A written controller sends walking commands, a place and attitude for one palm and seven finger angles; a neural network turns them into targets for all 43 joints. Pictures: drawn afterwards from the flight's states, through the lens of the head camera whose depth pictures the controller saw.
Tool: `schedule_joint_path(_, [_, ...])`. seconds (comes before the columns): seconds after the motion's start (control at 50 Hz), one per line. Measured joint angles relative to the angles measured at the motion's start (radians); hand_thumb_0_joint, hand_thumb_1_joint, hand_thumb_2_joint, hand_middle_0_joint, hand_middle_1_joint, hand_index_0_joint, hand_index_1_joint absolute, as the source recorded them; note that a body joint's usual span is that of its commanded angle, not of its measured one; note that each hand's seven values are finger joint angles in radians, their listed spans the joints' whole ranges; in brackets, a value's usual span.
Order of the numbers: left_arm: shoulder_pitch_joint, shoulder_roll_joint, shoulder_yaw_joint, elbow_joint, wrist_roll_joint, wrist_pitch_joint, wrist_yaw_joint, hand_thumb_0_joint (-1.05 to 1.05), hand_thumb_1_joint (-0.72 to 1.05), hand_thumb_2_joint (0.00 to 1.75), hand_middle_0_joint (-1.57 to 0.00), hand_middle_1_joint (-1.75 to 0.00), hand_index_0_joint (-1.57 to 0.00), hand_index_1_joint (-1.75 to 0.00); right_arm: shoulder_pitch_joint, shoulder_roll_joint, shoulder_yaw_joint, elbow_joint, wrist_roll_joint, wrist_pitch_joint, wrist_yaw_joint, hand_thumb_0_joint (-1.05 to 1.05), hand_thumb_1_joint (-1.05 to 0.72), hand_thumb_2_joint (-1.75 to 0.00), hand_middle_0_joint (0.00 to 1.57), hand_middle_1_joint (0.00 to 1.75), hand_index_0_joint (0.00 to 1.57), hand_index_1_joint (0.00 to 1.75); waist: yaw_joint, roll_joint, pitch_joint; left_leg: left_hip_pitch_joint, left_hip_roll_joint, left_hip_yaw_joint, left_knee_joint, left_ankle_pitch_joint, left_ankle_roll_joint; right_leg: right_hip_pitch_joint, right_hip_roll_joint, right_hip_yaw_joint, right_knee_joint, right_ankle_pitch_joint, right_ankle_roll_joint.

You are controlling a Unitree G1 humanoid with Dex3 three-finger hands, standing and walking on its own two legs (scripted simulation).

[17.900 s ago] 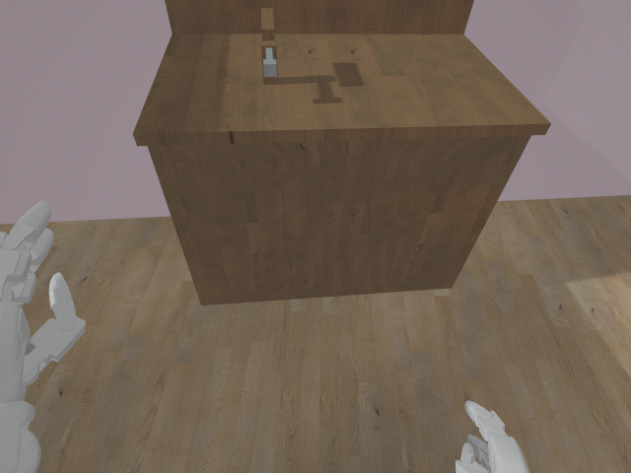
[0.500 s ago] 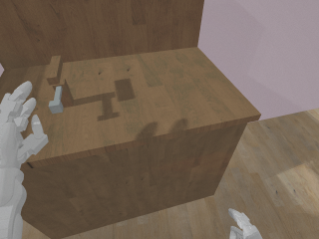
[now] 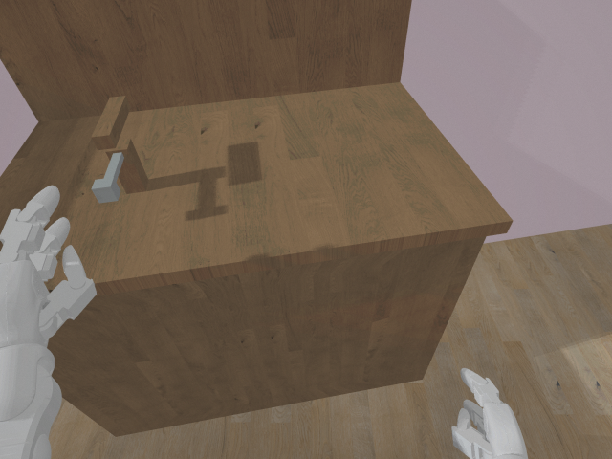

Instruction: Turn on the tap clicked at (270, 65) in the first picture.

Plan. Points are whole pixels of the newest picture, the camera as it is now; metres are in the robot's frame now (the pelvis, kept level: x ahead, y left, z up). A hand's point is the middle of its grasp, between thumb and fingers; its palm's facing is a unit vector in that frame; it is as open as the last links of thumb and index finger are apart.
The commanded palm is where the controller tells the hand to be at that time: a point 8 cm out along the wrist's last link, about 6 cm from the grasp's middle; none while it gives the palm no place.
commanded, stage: turn the palm inward beside the body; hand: left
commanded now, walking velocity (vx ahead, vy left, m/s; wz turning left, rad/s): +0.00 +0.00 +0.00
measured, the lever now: (106, 190) +0.43 +0.38 +0.13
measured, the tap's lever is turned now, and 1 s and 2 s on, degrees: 0 0 0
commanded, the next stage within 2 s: reach beside the lever's end, fingers flat in 1.50 s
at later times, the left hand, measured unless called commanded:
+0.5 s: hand (64, 300) +0.21 +0.28 +0.17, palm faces +0.46 -0.87 -0.17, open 7.4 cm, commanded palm +0.15 +0.31 +0.19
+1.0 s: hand (52, 321) +0.18 +0.27 +0.17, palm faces +0.47 -0.88 -0.11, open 7.4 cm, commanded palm +0.13 +0.30 +0.19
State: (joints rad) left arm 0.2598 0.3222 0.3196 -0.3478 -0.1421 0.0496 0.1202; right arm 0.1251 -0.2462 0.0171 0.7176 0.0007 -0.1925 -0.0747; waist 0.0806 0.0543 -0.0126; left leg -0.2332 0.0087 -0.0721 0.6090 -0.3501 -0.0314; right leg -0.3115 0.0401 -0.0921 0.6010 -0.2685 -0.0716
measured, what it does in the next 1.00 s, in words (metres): stands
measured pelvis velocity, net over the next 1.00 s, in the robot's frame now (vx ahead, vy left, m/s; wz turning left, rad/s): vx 0.00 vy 0.03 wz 0.01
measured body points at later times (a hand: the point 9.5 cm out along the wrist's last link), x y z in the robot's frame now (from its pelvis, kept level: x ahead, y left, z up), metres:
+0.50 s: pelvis +0.01 +0.03 +0.00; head -0.01 +0.01 +0.45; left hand +0.18 +0.32 +0.18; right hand +0.21 -0.17 -0.07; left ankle -0.01 +0.15 -0.73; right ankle +0.04 -0.06 -0.73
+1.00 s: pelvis +0.00 +0.03 +0.00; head -0.04 +0.01 +0.45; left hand +0.15 +0.32 +0.18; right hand +0.22 -0.16 -0.06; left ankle -0.01 +0.15 -0.73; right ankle +0.04 -0.06 -0.73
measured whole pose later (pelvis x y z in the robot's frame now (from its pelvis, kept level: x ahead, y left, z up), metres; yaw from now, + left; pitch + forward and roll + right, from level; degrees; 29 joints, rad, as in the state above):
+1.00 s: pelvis +0.00 +0.03 +0.00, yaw +1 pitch -4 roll +0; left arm 0.41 0.23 0.27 -0.57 -0.24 0.25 0.13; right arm 0.16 -0.22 0.06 0.69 0.02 -0.25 -0.09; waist 0.12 0.05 -0.02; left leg -0.17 -0.03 -0.06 0.58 -0.34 0.00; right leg -0.24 0.00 -0.08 0.56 -0.25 -0.03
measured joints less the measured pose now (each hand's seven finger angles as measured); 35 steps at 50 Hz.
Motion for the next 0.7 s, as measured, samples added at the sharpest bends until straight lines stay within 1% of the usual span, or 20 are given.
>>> schedule_joint_path(0.12, [0.073,-0.019,0.010,-0.054,-0.024,-0.015,-0.008,0.02,0.89,0.90,-0.21,-0.30,-0.21,-0.30,0.038,-0.008,-0.003,-0.010,0.001,-0.018,0.002,0.01,-0.90,-0.90,0.20,0.30,0.20,0.30,0.007,-0.006,-0.012,0.001,-0.009,0.003,0.002,-0.012,0.003,-0.005,-0.010,0.004,0.016,-0.020,0.003])
schedule_joint_path(0.24, [0.079,-0.036,0.004,-0.068,-0.034,-0.011,-0.012,0.02,0.89,0.90,-0.21,-0.30,-0.21,-0.30,0.059,-0.006,0.001,-0.006,0.004,-0.043,-0.007,0.01,-0.90,-0.90,0.20,0.30,0.20,0.30,0.019,-0.009,-0.005,0.001,-0.021,0.003,0.007,-0.016,0.013,-0.001,-0.021,0.004,0.018,-0.023,0.012])
schedule_joint_path(0.32, [0.085,-0.044,-0.009,-0.087,-0.039,-0.005,-0.014,0.02,0.89,0.90,-0.20,-0.30,-0.21,-0.30,0.063,0.005,0.010,-0.009,0.005,-0.058,-0.009,0.01,-0.90,-0.90,0.20,0.30,0.20,0.30,0.020,-0.010,-0.006,0.005,-0.028,0.008,0.005,-0.014,0.021,0.002,-0.028,0.010,0.017,-0.021,0.020])
schedule_joint_path(0.5, [0.104,-0.057,-0.028,-0.133,-0.056,0.057,-0.009,0.02,0.89,0.90,-0.20,-0.30,-0.21,-0.30,0.053,0.030,0.033,-0.024,0.007,-0.065,-0.009,0.01,-0.90,-0.90,0.20,0.30,0.20,0.30,0.023,-0.008,-0.012,0.025,-0.039,0.019,-0.006,-0.006,0.034,0.023,-0.037,0.022,0.000,-0.009,0.035])
schedule_joint_path(0.64, [0.104,-0.073,-0.036,-0.153,-0.058,0.112,0.004,0.02,0.89,0.90,-0.20,-0.30,-0.21,-0.30,0.040,0.032,0.044,-0.028,0.012,-0.060,-0.014,0.01,-0.90,-0.90,0.20,0.30,0.20,0.30,0.031,-0.010,-0.007,0.040,-0.044,0.017,-0.012,0.001,0.041,0.043,-0.042,0.021,-0.015,0.003,0.042])
schedule_joint_path(0.7, [0.110,-0.078,-0.045,-0.167,-0.059,0.126,0.006,0.02,0.89,0.90,-0.20,-0.30,-0.20,-0.30,0.037,0.032,0.046,-0.030,0.011,-0.061,-0.017,0.01,-0.90,-0.90,0.20,0.30,0.20,0.30,0.033,-0.010,-0.004,0.046,-0.045,0.017,-0.016,0.004,0.042,0.050,-0.044,0.021,-0.020,0.006,0.044])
